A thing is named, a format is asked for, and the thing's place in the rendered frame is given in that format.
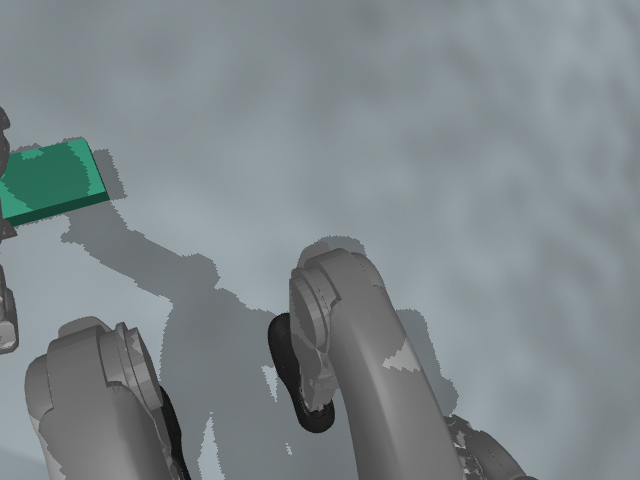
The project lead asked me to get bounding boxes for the carton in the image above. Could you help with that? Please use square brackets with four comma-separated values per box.
[0, 138, 110, 227]

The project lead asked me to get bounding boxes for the right robot hand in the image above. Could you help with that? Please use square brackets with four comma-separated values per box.
[443, 414, 527, 480]

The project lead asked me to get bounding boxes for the left robot arm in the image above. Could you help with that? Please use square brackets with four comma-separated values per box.
[0, 199, 19, 355]

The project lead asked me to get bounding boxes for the left robot foot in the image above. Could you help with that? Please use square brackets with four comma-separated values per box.
[159, 385, 191, 480]

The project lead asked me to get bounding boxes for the right robot foot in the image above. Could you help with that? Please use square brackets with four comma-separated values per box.
[268, 313, 335, 433]

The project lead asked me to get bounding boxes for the left robot hand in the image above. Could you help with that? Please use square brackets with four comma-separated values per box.
[0, 107, 17, 240]

